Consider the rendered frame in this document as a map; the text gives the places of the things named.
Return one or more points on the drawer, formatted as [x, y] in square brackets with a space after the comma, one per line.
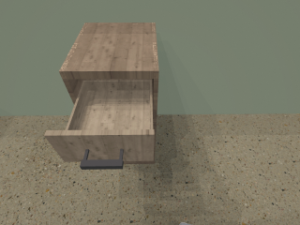
[108, 115]

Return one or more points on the handle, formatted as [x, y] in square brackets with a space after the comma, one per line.
[102, 164]

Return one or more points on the cabinet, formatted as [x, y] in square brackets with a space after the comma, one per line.
[114, 51]

